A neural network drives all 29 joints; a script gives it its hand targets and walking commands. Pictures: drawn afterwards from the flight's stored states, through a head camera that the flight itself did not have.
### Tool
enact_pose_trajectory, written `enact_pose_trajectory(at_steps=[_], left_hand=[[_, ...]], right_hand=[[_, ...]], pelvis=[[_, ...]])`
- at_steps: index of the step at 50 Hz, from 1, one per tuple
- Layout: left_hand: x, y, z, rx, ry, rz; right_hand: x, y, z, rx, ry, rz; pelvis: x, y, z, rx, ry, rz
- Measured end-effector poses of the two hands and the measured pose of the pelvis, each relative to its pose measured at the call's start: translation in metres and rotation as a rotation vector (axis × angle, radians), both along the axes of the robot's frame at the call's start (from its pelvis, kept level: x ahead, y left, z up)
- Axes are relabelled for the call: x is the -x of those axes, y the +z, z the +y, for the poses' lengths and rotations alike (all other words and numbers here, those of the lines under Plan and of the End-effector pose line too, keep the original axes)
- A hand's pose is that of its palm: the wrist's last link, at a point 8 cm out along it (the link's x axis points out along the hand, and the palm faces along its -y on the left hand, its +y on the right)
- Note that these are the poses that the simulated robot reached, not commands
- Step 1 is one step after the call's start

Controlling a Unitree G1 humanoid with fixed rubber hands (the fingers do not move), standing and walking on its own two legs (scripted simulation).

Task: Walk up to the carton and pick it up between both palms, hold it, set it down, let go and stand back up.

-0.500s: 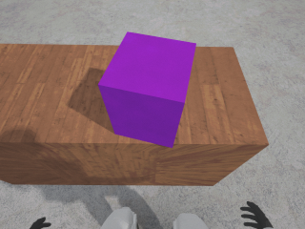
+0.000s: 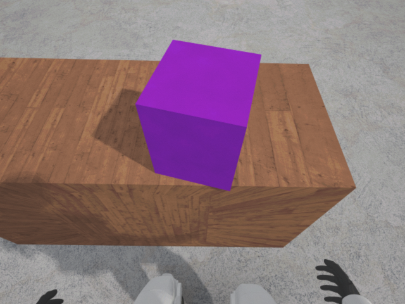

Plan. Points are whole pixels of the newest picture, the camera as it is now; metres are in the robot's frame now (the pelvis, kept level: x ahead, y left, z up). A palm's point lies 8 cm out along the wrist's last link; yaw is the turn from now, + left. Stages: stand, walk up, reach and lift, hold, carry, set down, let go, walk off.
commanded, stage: reach and lift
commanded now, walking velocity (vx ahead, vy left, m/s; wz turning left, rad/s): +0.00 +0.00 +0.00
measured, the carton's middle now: (203, 119) +0.49 -0.01 +0.03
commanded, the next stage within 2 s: none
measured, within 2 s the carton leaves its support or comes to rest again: neither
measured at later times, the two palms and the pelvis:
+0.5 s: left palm out of the picture +0.12 +0.28 -0.08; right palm (359, 296) +0.12 -0.29 -0.05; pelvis -0.02 -0.01 +0.02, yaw +0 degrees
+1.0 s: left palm (58, 269) +0.18 +0.27 -0.03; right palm (329, 277) +0.15 -0.23 -0.02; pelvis +0.01 -0.01 +0.03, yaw +0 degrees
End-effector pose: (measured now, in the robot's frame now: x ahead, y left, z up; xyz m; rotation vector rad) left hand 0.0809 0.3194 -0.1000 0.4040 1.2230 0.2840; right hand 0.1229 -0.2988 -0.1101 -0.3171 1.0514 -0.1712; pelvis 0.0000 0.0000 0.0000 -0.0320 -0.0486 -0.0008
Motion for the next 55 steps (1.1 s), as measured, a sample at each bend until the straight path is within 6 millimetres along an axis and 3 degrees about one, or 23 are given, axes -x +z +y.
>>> enact_pose_trajectory(at_steps=[4, 8, 11, 14, 19, 22, 25, 35, 39, 49, 55], left_hand=[[-0.051, 0.006, -0.008, 0.022, -0.022, -0.073], [-0.104, 0.026, -0.025, 0.08, -0.085, -0.226], [-0.121, 0.035, -0.036, 0.113, -0.126, -0.283], [-0.115, 0.035, -0.041, 0.137, -0.127, -0.256], [-0.076, 0.025, -0.042, 0.151, -0.103, -0.155], [-0.053, 0.022, -0.042, 0.15, -0.091, -0.107], [-0.044, 0.024, -0.043, 0.15, -0.088, -0.111], [-0.088, 0.062, -0.044, 0.175, -0.156, -0.305], [-0.096, 0.068, -0.044, 0.189, -0.168, -0.312], [-0.096, 0.068, -0.051, 0.254, -0.189, -0.33], [-0.109, 0.081, -0.058, 0.301, -0.264, -0.423]], right_hand=[[-0.01, 0.003, 0.003, 0.001, 0.037, -0.06], [-0.012, 0.015, 0.0, 0.03, 0.048, -0.101], [-0.008, 0.027, -0.006, 0.063, 0.045, -0.112], [-0.003, 0.04, -0.01, 0.094, 0.043, -0.13], [0.002, 0.056, -0.011, 0.121, 0.047, -0.162], [0.002, 0.059, -0.003, 0.11, 0.051, -0.188], [0.0, 0.06, 0.012, 0.082, 0.053, -0.226], [-0.013, 0.065, 0.071, -0.02, 0.017, -0.318], [-0.015, 0.07, 0.072, -0.01, -0.005, -0.31], [-0.028, 0.087, 0.071, -0.004, -0.031, -0.382], [-0.03, 0.095, 0.086, -0.035, -0.037, -0.442]], pelvis=[[0.008, -0.005, 0.002, 0.003, 0.0, -0.007], [0.012, -0.005, 0.002, 0.003, 0.0, -0.013], [0.014, -0.002, 0.0, 0.001, 0.0, -0.016], [0.015, 0.004, -0.001, -0.002, -0.001, -0.019], [0.018, 0.013, -0.005, -0.007, -0.002, -0.015], [0.02, 0.016, -0.007, -0.011, -0.002, -0.007], [0.022, 0.018, -0.009, -0.014, -0.002, -0.004], [0.017, 0.023, -0.012, -0.018, -0.004, -0.016], [0.01, 0.028, -0.01, -0.018, -0.005, -0.013], [-0.007, 0.034, -0.012, -0.021, -0.007, 0.034], [-0.015, 0.035, -0.012, -0.022, -0.008, 0.049]])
